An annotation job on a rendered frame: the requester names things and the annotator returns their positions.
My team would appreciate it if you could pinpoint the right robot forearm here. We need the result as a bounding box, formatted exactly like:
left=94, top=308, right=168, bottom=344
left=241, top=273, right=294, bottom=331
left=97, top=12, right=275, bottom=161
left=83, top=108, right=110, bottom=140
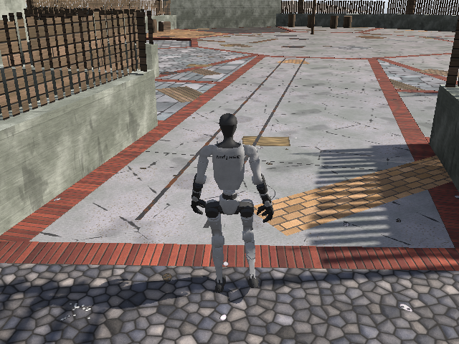
left=256, top=174, right=272, bottom=207

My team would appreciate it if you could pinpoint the right robot hand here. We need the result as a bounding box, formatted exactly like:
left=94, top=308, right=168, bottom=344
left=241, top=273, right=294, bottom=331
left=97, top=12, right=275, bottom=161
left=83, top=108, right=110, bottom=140
left=257, top=205, right=274, bottom=223

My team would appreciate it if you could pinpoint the robot right foot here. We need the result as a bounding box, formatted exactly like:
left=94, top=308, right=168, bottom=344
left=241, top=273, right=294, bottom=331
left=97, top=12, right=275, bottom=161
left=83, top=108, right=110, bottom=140
left=248, top=276, right=259, bottom=288

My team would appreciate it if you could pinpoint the right robot upper arm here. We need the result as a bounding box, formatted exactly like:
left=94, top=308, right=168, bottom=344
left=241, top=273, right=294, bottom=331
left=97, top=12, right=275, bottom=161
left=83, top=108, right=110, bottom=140
left=243, top=144, right=263, bottom=185

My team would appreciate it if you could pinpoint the left robot forearm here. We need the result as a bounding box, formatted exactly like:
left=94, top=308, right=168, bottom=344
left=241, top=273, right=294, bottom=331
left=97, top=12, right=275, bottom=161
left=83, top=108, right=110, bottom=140
left=191, top=173, right=203, bottom=202

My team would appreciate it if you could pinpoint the left robot upper arm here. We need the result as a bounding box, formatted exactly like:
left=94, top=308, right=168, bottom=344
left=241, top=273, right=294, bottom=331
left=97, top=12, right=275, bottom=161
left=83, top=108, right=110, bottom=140
left=195, top=145, right=214, bottom=184

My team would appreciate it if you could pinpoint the robot head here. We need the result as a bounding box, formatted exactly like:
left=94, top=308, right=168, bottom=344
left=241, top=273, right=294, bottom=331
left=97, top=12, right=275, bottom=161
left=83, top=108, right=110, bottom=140
left=216, top=113, right=241, bottom=148

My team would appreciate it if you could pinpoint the left robot hand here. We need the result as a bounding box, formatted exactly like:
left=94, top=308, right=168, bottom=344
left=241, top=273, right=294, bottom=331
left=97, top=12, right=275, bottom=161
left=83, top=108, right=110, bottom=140
left=191, top=199, right=206, bottom=215

